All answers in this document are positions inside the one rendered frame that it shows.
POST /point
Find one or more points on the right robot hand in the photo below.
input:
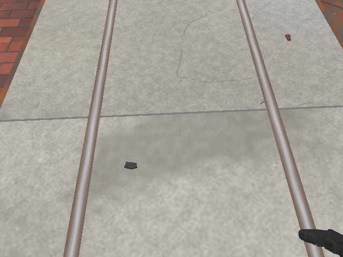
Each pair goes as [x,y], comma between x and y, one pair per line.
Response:
[330,239]

